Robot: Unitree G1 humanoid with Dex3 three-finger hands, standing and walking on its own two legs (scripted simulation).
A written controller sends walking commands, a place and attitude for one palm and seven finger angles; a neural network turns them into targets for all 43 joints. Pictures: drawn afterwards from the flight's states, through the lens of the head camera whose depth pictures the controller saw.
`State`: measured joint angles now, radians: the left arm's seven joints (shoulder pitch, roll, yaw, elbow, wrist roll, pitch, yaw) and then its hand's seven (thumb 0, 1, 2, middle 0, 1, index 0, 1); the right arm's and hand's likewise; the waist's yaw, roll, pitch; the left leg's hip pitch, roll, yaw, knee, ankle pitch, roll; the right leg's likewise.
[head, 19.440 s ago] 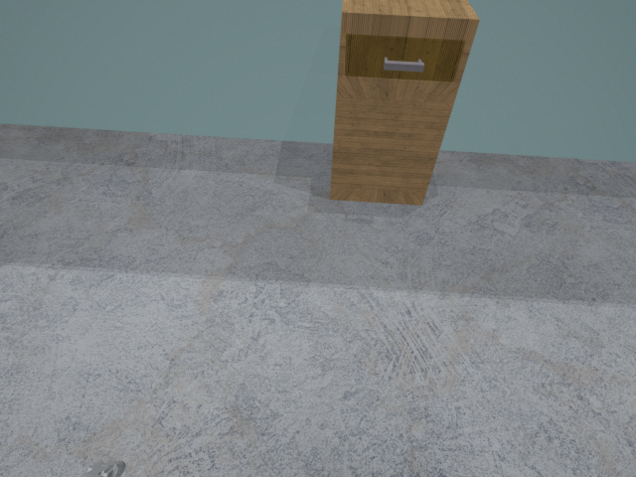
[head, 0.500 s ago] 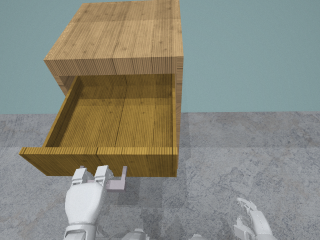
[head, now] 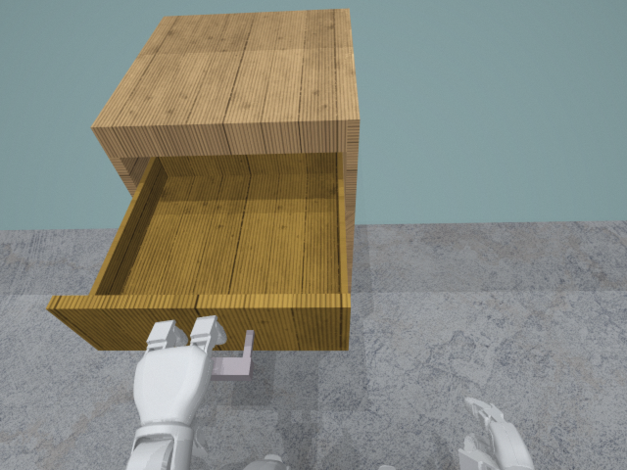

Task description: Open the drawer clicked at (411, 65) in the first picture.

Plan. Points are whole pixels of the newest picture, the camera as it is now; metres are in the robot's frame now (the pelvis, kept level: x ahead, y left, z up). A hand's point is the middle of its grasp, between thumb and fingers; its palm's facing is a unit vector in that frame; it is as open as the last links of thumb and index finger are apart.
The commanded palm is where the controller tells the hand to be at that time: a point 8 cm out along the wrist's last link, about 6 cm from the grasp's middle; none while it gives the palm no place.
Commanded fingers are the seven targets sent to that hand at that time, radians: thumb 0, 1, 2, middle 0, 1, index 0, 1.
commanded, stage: lift the hand off the handle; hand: left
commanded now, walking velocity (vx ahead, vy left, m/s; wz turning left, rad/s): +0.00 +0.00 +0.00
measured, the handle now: (204, 353) +0.28 +0.18 -0.03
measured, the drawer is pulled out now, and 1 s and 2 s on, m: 0.30 0.30 0.30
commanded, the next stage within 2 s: draw the hand back to the body in 1.98 s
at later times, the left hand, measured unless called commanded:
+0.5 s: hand (191, 377) +0.23 +0.17 +0.00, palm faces +0.00 -0.13 -0.99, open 13.5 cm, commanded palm +0.21 +0.17 +0.07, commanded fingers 0.00 -0.50 0.30 -0.30 -1.20 -0.30 -1.20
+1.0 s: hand (176, 364) +0.24 +0.18 +0.04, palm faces +0.03 -0.15 -0.99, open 13.5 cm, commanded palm +0.21 +0.18 +0.11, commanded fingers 0.00 -0.50 0.30 -0.30 -1.20 -0.30 -1.20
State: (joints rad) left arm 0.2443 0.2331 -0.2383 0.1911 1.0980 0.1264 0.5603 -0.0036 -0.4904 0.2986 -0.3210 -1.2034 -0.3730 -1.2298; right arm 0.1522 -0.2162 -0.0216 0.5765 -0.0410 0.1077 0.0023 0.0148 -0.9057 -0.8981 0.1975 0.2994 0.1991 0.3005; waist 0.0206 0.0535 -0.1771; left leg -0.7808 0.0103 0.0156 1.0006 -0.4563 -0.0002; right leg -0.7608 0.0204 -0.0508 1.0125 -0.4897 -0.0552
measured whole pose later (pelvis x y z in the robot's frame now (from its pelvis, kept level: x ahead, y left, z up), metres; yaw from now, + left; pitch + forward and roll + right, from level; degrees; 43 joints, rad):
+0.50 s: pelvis +0.01 +0.00 +0.02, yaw +0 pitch +10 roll +1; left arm 0.28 0.25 -0.27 0.10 1.08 0.13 0.48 0.00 -0.49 0.30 -0.32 -1.20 -0.39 -1.23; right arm 0.12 -0.21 -0.01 0.54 -0.03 0.12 0.02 0.01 -0.91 -0.90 0.20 0.30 0.20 0.30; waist 0.05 0.06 -0.15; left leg -0.63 0.01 0.02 0.88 -0.43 0.00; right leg -0.62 0.02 -0.05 0.90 -0.46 -0.06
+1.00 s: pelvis +0.02 -0.01 +0.03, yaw +0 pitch +8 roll +1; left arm 0.33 0.30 -0.21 -0.03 1.04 0.10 0.40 0.00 -0.49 0.30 -0.34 -1.21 -0.37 -1.23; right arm 0.13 -0.23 -0.02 0.56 -0.02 0.11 0.02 0.02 -0.91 -0.90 0.20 0.30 0.20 0.30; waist 0.06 0.06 -0.12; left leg -0.52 0.01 0.02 0.78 -0.39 -0.01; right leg -0.51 0.03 -0.04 0.81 -0.42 -0.06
